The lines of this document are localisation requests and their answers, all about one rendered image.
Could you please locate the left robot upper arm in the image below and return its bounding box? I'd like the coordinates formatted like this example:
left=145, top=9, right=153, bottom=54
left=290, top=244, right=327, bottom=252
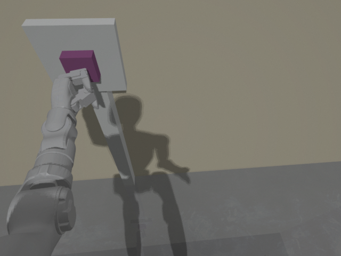
left=0, top=186, right=76, bottom=256

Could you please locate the button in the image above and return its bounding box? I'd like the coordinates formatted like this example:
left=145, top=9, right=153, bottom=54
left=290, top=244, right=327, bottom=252
left=59, top=50, right=101, bottom=82

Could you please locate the left robot hand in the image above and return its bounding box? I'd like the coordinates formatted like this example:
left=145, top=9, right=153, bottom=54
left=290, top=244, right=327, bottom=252
left=51, top=68, right=99, bottom=117

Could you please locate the panel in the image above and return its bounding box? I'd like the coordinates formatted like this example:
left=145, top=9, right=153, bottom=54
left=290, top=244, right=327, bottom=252
left=21, top=18, right=135, bottom=187

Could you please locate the robot left forearm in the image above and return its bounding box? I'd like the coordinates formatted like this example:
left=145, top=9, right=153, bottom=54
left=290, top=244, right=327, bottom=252
left=6, top=108, right=78, bottom=234

